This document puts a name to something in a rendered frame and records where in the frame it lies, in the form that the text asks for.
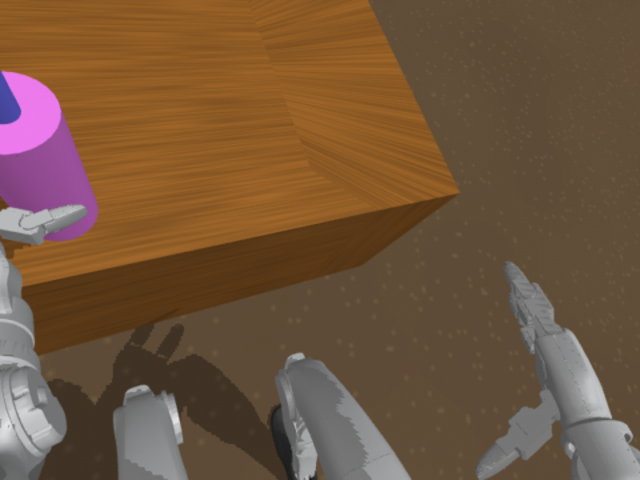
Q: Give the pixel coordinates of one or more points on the right robot arm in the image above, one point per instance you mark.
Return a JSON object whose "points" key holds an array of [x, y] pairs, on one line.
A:
{"points": [[599, 450]]}

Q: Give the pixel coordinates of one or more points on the left robot arm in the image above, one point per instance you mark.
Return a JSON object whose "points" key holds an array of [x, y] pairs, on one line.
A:
{"points": [[31, 418]]}

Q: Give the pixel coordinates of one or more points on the right robot foot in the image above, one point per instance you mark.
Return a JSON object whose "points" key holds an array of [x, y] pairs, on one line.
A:
{"points": [[282, 444]]}

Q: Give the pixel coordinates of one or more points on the right robot hand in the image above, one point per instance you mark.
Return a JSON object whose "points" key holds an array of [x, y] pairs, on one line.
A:
{"points": [[571, 389]]}

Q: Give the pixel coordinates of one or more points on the left robot hand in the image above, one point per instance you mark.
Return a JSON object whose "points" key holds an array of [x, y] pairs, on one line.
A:
{"points": [[25, 226]]}

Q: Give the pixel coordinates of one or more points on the bottle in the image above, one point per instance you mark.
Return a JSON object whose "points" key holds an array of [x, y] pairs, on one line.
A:
{"points": [[40, 167]]}

